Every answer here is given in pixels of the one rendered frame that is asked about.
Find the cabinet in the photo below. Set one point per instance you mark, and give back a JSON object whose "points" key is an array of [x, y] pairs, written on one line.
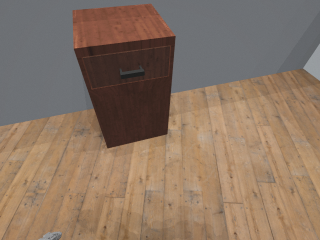
{"points": [[133, 111]]}

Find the drawer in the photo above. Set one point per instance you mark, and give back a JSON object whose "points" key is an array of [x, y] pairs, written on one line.
{"points": [[104, 69]]}

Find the handle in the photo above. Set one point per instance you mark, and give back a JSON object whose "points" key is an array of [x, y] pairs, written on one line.
{"points": [[132, 73]]}

